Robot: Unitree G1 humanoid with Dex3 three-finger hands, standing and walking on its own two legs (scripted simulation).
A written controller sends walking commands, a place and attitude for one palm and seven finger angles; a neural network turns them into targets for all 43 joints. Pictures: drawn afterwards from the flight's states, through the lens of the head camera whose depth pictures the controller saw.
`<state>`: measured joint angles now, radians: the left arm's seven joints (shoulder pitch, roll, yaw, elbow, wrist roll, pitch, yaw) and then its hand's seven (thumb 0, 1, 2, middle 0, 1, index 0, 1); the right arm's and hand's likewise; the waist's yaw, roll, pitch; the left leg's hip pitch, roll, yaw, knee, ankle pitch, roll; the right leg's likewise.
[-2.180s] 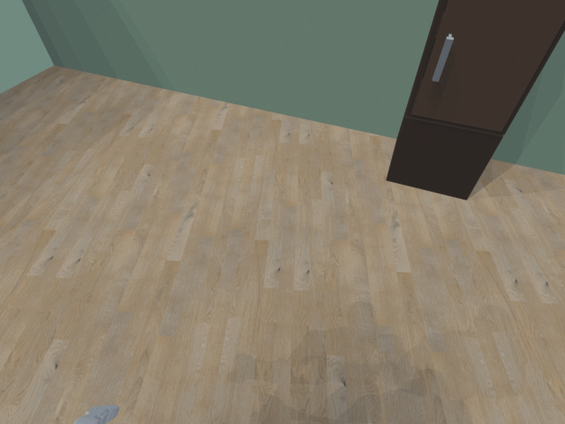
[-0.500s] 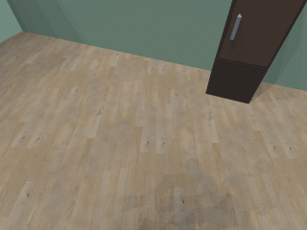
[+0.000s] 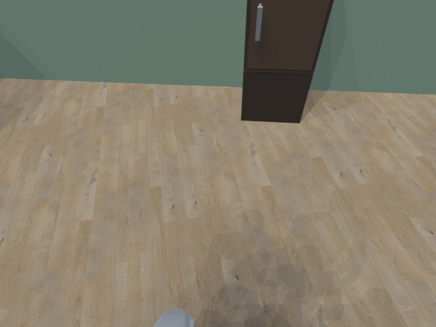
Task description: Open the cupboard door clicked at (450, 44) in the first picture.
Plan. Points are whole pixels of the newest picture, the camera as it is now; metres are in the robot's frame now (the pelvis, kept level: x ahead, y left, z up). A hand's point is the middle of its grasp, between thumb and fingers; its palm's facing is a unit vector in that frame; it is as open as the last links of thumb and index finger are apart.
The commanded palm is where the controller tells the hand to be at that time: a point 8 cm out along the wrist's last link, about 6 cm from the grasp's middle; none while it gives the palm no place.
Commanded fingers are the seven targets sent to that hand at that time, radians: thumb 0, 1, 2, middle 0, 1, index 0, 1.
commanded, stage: walk to a spot facing it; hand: left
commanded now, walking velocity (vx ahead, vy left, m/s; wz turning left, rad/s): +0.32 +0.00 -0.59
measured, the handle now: (258, 22) +1.47 -0.06 -0.09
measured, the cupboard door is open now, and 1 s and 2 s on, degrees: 0 0 0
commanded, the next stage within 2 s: turn to face it in 1.74 s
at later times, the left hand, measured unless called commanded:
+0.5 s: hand (113, 267) +0.26 +0.29 -0.18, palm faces -0.22 -0.96 -0.19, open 7.4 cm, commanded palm none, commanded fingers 0.00 0.90 0.90 -0.20 -0.30 -0.20 -0.30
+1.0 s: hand (204, 182) +0.54 +0.11 -0.19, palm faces -0.51 -0.84 -0.15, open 7.3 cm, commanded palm none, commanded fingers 0.00 0.90 0.90 -0.20 -0.30 -0.20 -0.30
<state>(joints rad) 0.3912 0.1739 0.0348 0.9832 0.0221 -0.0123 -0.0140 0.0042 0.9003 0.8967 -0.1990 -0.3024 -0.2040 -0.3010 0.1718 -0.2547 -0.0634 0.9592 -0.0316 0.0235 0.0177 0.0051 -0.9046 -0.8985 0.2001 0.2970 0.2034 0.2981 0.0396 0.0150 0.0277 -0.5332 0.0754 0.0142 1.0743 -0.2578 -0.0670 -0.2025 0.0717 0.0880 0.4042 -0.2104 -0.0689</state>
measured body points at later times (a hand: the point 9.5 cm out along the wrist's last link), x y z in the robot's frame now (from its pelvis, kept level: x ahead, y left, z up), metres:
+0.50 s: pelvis +0.16 +0.10 +0.00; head +0.17 +0.14 +0.45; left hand +0.27 +0.34 -0.16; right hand +0.13 -0.15 -0.12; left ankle +0.14 +0.17 -0.75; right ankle +0.11 -0.05 -0.64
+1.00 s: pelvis +0.37 +0.01 -0.02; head +0.41 +0.01 +0.43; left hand +0.57 +0.15 -0.18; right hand +0.20 -0.14 -0.17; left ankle +0.34 +0.17 -0.63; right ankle +0.34 -0.05 -0.75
